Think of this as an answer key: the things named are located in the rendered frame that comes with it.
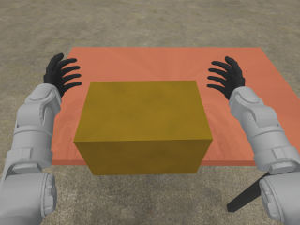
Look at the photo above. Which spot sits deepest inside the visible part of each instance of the robot right hand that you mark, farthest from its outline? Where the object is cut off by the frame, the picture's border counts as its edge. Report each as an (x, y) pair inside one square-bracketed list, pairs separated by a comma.
[(234, 76)]

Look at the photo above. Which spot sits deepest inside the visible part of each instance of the right robot forearm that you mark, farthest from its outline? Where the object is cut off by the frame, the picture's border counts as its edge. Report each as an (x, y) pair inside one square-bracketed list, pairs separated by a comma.
[(272, 150)]

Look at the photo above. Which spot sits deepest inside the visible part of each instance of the left robot forearm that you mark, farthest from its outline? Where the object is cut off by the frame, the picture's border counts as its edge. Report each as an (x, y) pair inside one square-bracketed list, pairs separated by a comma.
[(33, 133)]

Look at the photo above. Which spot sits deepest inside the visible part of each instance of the right robot upper arm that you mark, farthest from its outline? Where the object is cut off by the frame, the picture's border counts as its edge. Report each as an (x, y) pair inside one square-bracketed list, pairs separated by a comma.
[(281, 197)]

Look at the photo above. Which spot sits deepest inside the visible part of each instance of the robot left hand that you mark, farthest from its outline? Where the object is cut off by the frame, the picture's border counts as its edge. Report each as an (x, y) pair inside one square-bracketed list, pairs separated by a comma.
[(54, 73)]

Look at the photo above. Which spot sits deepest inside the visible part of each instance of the carton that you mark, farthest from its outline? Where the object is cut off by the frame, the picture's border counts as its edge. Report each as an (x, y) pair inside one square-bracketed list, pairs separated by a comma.
[(143, 127)]

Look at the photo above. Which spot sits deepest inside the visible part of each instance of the left robot upper arm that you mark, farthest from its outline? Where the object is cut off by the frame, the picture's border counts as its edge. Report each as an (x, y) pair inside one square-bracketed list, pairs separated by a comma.
[(25, 199)]

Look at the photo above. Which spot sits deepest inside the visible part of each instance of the table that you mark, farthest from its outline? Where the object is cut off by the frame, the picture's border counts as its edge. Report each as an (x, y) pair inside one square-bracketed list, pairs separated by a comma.
[(230, 146)]

